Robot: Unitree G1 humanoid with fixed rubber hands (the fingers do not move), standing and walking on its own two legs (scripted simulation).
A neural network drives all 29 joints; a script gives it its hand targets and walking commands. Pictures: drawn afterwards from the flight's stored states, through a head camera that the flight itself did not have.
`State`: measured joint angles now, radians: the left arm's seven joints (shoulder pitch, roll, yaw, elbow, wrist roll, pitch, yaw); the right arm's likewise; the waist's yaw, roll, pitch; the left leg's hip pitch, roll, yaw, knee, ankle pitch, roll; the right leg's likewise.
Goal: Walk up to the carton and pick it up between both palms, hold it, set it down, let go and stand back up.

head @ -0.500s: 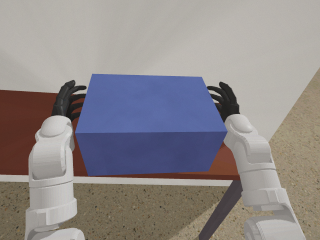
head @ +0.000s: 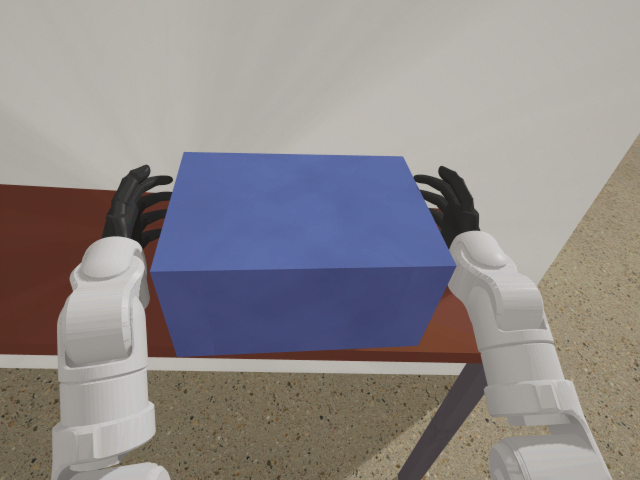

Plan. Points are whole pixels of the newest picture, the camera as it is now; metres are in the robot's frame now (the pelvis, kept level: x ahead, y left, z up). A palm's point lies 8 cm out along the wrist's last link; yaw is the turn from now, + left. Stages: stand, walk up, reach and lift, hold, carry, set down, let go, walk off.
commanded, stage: hold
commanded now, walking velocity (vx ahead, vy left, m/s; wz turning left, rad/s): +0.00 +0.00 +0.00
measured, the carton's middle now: (299, 248) +0.36 +0.01 +0.16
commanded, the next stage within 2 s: none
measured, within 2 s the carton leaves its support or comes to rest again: neither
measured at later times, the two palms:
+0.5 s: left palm (126, 233) +0.34 +0.19 +0.20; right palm (458, 229) +0.35 -0.18 +0.21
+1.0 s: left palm (125, 237) +0.34 +0.19 +0.20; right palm (455, 231) +0.35 -0.18 +0.20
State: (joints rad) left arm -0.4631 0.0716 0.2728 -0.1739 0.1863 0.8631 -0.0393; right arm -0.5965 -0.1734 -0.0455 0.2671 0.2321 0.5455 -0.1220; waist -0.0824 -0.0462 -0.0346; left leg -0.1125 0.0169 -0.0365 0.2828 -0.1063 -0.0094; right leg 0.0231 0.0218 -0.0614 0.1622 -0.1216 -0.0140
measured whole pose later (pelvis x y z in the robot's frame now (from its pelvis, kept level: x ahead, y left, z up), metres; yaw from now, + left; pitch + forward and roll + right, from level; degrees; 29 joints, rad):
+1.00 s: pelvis +0.00 +0.00 +0.00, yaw +0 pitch -3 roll -1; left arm -0.48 0.08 0.27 -0.17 0.18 0.87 -0.04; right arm -0.61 -0.17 -0.06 0.28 0.23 0.54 -0.12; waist -0.08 -0.05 -0.03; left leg -0.13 0.02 -0.04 0.29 -0.11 -0.01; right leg 0.01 0.02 -0.06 0.17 -0.12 -0.02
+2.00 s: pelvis +0.00 +0.00 +0.00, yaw +0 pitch -4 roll -1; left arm -0.49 0.08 0.27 -0.15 0.19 0.86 -0.04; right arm -0.62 -0.17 -0.06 0.29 0.23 0.54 -0.12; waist -0.08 -0.05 -0.04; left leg -0.12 0.02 -0.04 0.29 -0.10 -0.01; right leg 0.01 0.03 -0.06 0.17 -0.12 -0.02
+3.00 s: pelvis -0.01 +0.00 +0.00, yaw +0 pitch -3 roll -1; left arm -0.51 0.09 0.27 -0.14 0.18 0.86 -0.04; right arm -0.63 -0.17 -0.07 0.29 0.22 0.55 -0.12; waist -0.08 -0.04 -0.04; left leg -0.14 0.02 -0.03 0.29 -0.10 -0.01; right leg -0.01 0.02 -0.07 0.17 -0.12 -0.02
